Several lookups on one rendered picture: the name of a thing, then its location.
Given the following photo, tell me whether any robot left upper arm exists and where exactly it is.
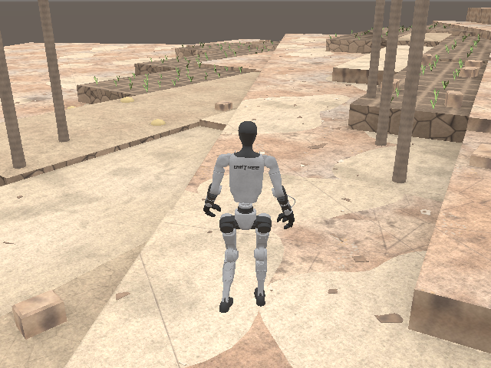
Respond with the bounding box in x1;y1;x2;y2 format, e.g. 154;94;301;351
209;153;231;195

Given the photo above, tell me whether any left robot forearm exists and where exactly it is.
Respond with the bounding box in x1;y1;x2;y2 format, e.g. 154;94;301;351
205;183;217;207

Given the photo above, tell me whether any right robot forearm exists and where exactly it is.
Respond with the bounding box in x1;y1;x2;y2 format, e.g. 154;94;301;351
277;186;292;215

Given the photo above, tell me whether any right robot foot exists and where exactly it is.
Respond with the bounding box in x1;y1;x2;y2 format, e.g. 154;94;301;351
254;288;265;307

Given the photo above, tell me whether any robot torso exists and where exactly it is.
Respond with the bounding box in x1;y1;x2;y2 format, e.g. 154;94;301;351
229;151;265;230

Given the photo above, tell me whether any left robot hand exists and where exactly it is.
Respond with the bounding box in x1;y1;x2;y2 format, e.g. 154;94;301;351
203;204;221;217

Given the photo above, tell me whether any right robot hand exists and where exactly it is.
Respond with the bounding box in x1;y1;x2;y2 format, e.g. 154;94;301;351
277;211;295;229

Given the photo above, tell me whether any robot right upper arm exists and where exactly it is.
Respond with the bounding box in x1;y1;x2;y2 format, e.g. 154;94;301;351
263;155;285;198

